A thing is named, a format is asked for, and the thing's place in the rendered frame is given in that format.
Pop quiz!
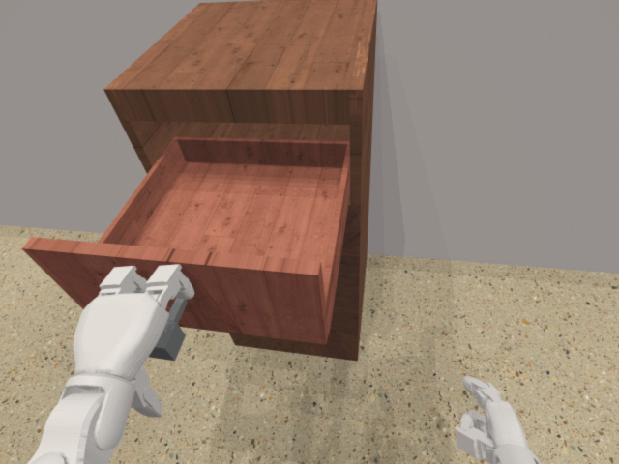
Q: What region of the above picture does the right robot forearm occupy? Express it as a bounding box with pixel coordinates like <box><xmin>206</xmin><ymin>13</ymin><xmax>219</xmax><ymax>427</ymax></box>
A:
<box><xmin>492</xmin><ymin>445</ymin><xmax>541</xmax><ymax>464</ymax></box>

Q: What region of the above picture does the robot right hand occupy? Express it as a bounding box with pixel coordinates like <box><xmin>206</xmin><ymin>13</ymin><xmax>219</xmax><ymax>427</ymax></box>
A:
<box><xmin>455</xmin><ymin>376</ymin><xmax>529</xmax><ymax>464</ymax></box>

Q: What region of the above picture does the handle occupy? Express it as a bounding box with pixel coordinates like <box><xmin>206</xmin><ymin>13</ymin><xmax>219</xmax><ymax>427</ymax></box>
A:
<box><xmin>149</xmin><ymin>297</ymin><xmax>188</xmax><ymax>361</ymax></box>

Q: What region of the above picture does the robot left hand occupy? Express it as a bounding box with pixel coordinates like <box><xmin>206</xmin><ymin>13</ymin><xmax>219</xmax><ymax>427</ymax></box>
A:
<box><xmin>73</xmin><ymin>264</ymin><xmax>194</xmax><ymax>417</ymax></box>

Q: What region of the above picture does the drawer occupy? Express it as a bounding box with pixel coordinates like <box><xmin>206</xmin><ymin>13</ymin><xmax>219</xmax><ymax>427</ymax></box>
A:
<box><xmin>22</xmin><ymin>137</ymin><xmax>350</xmax><ymax>345</ymax></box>

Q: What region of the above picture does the left robot forearm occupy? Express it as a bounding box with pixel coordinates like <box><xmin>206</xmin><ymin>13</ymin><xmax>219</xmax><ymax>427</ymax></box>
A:
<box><xmin>27</xmin><ymin>372</ymin><xmax>135</xmax><ymax>464</ymax></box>

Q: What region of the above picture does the cabinet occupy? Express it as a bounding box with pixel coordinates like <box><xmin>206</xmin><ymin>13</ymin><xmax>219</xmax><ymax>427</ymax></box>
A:
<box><xmin>104</xmin><ymin>0</ymin><xmax>377</xmax><ymax>361</ymax></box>

